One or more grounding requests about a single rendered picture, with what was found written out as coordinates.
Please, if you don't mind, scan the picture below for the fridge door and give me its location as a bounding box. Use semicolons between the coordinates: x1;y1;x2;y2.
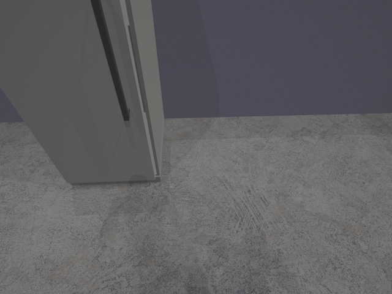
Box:
0;0;156;183

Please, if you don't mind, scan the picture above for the handle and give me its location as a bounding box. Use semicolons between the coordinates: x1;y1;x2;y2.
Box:
91;0;130;121

